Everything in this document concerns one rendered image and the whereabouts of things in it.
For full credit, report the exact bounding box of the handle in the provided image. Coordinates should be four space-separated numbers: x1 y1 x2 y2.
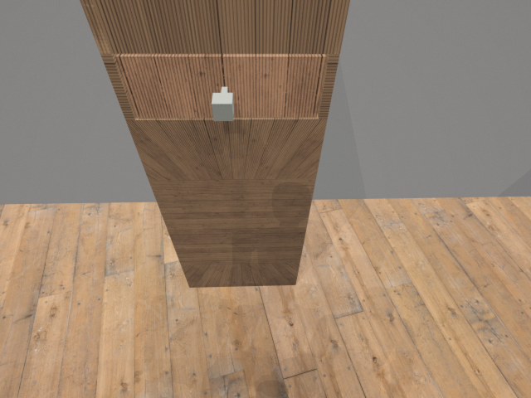
212 87 234 121

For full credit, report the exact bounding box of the cabinet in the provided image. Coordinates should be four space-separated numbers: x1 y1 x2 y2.
80 0 350 288

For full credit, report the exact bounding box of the drawer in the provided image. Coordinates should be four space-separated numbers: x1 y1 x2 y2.
115 54 326 119

